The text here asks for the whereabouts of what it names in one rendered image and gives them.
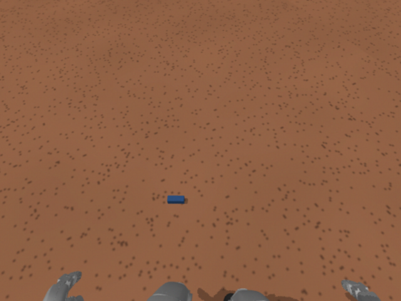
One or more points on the left robot hand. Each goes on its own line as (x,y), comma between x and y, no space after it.
(59,291)

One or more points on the small box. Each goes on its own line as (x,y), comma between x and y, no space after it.
(175,199)

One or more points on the right robot hand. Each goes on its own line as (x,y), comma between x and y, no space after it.
(359,291)

